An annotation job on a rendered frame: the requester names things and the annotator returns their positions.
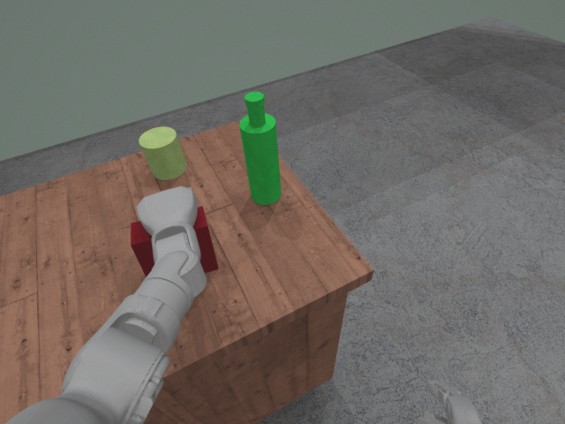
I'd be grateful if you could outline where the table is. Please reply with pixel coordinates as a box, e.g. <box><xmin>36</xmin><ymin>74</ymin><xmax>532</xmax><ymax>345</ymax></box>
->
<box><xmin>0</xmin><ymin>120</ymin><xmax>374</xmax><ymax>424</ymax></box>

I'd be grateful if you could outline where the left robot upper arm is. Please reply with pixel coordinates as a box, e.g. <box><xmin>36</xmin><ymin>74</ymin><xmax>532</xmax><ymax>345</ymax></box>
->
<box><xmin>4</xmin><ymin>327</ymin><xmax>170</xmax><ymax>424</ymax></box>

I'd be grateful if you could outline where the robot left forearm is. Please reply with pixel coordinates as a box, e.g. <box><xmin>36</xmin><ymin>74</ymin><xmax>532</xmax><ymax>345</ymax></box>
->
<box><xmin>61</xmin><ymin>222</ymin><xmax>207</xmax><ymax>395</ymax></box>

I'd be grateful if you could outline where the sponge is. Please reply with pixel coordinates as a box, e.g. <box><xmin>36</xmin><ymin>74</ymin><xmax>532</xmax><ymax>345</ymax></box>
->
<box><xmin>131</xmin><ymin>206</ymin><xmax>218</xmax><ymax>277</ymax></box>

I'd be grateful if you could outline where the robot right hand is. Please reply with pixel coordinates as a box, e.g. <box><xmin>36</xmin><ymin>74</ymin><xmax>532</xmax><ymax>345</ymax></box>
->
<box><xmin>418</xmin><ymin>380</ymin><xmax>482</xmax><ymax>424</ymax></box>

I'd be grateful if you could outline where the robot left hand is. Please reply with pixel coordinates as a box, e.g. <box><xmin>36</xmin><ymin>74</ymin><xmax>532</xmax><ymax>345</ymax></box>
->
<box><xmin>137</xmin><ymin>186</ymin><xmax>199</xmax><ymax>236</ymax></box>

